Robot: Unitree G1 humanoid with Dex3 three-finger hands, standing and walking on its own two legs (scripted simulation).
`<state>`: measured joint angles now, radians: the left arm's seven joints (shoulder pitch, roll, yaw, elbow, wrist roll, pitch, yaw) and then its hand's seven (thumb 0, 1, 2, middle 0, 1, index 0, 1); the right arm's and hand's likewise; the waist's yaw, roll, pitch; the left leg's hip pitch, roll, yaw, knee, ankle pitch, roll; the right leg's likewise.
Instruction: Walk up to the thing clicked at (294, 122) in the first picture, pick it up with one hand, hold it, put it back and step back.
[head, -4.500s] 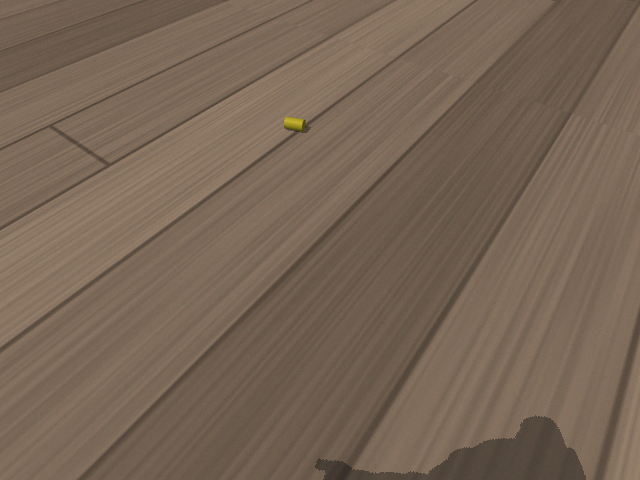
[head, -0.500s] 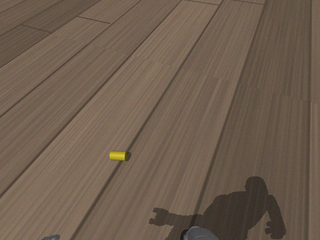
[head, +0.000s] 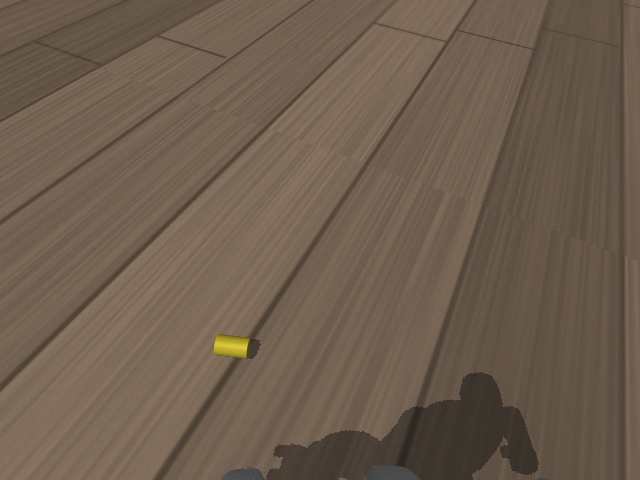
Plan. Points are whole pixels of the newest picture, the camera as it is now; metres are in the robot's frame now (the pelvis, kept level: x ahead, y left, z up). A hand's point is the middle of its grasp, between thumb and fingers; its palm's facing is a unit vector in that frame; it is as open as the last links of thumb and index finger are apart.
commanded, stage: walk up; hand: left
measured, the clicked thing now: (232, 346) +0.58 +0.26 -0.72
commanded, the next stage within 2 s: stand in 1.32 s
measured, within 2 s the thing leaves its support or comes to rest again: neither
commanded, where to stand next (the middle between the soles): +0.10 -0.01 m, yaw +1 degrees
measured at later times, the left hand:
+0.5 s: hand (139, 473) +0.15 +0.25 -0.13, palm faces -0.02 -0.94 -0.34, open 7.4 cm
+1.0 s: hand out of the picture +0.12 +0.25 -0.14, palm faces +0.00 -0.95 -0.32, open 7.4 cm
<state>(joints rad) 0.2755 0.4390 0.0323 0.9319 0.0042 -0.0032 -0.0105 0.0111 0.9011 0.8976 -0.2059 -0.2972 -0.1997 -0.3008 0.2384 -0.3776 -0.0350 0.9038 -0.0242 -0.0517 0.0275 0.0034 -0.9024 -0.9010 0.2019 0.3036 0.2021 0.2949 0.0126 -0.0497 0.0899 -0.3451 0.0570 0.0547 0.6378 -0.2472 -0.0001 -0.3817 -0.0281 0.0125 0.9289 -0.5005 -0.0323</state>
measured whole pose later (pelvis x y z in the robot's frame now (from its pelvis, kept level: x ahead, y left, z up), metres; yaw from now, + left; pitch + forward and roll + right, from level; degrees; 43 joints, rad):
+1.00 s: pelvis +0.05 +0.00 +0.02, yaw +1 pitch -2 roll +0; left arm 0.09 0.35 0.02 1.17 0.00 0.00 -0.02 0.01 0.90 0.90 -0.21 -0.30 -0.20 -0.30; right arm 0.09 -0.36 0.00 1.17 -0.01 -0.02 0.01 0.00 -0.90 -0.90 0.20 0.30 0.20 0.29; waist 0.00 0.00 0.05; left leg -0.15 0.05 0.03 0.36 -0.17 -0.03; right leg -0.12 -0.04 -0.05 0.34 -0.18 0.03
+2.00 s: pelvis +0.06 -0.01 +0.03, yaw +1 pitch -2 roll +0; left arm 0.09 0.35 0.01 1.15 0.01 -0.01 -0.01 0.01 0.90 0.90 -0.21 -0.30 -0.20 -0.30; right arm 0.10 -0.35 0.00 1.16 -0.01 0.00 0.01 0.00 -0.90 -0.90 0.20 0.30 0.20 0.29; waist -0.01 0.00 0.04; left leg -0.11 0.05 0.02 0.31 -0.16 -0.04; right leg -0.10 -0.04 -0.05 0.32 -0.18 0.02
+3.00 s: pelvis +0.07 -0.01 +0.03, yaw +1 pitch -2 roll +0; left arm 0.11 0.35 0.00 1.13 0.01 -0.01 -0.01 0.01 0.90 0.90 -0.21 -0.30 -0.20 -0.30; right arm 0.10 -0.35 0.00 1.14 -0.01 0.00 0.01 0.00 -0.90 -0.90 0.20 0.30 0.20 0.29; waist 0.00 0.00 0.04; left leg -0.10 0.05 0.03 0.31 -0.17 -0.04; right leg -0.09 -0.04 -0.05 0.31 -0.19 0.02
